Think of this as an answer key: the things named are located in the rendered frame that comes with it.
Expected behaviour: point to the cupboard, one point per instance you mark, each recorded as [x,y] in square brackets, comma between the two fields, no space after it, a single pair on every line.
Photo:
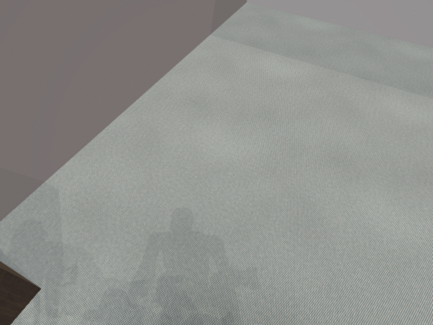
[16,292]

